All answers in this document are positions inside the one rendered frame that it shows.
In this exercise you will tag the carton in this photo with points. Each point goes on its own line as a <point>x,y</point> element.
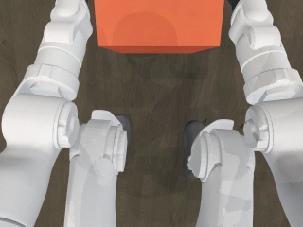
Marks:
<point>159,26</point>

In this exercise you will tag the left robot forearm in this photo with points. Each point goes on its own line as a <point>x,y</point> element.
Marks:
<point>60,55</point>

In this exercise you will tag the right robot upper arm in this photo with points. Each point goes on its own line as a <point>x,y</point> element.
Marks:
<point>275,128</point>

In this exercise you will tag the robot right thigh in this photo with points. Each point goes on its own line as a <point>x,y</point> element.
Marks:
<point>227,190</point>

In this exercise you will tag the right robot forearm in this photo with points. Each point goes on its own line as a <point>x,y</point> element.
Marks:
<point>266,70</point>

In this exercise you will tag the robot right foot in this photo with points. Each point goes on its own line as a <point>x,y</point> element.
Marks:
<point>191,130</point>

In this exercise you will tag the right robot hand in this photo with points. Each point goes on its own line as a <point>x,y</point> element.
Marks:
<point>233,3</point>

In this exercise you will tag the left robot upper arm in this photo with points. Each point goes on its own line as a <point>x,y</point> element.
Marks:
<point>36,129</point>

